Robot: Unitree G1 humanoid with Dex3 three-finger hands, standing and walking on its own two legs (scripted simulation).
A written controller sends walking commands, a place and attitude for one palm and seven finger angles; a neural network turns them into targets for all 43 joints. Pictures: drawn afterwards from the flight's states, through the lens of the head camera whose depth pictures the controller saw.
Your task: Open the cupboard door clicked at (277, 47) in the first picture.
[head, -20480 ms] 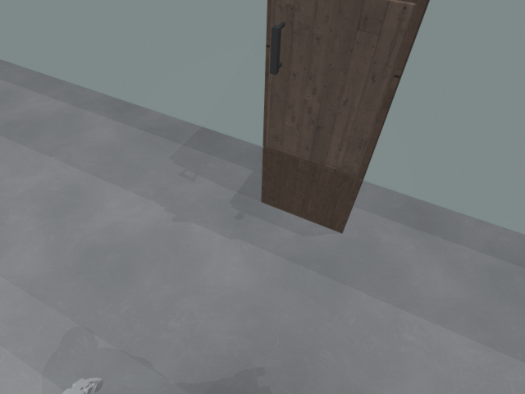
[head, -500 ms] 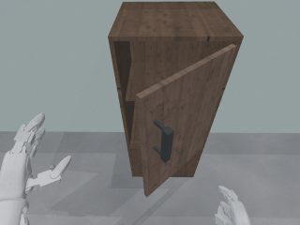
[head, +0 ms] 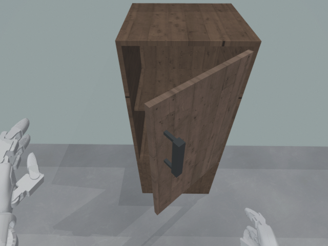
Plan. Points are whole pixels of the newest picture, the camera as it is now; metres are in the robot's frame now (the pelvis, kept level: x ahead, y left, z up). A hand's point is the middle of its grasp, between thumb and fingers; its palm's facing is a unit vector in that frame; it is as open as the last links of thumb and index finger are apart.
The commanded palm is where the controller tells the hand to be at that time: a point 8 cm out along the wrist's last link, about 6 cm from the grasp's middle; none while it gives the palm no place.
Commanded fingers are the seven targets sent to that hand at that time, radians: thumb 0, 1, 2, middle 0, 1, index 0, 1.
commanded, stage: draw the hand back to the body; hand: left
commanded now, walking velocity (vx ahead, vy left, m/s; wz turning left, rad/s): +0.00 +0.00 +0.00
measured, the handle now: (172, 154) +0.34 +0.02 +0.04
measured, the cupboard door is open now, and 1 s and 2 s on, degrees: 41 41 41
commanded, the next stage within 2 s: step back with the hand held close in 0.02 s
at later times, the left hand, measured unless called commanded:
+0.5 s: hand (42, 184) +0.18 +0.25 +0.14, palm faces +0.32 -0.81 -0.49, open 7.4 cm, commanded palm +0.12 +0.30 +0.17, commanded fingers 0.00 0.90 0.90 -0.20 -0.30 -0.20 -0.30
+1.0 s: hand out of the picture +0.07 +0.29 +0.15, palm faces +0.47 -0.75 -0.46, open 7.4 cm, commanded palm +0.01 +0.32 +0.17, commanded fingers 0.00 0.90 0.90 -0.20 -0.30 -0.20 -0.30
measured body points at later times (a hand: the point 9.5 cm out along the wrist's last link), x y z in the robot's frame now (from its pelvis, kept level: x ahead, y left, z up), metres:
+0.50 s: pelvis -0.03 +0.00 +0.00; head -0.01 +0.00 +0.45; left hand +0.16 +0.29 +0.17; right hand +0.15 -0.25 -0.08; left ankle +0.00 +0.09 -0.74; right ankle -0.04 -0.11 -0.74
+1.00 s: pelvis -0.11 +0.02 -0.02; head -0.10 +0.03 +0.43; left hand +0.04 +0.33 +0.18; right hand +0.06 -0.21 -0.10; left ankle -0.01 +0.10 -0.73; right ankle -0.05 -0.11 -0.74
